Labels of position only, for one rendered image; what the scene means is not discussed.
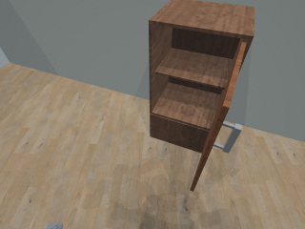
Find cupboard door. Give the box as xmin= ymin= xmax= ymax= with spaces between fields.
xmin=190 ymin=42 xmax=247 ymax=191

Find handle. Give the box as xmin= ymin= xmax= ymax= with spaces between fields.
xmin=213 ymin=121 xmax=243 ymax=154

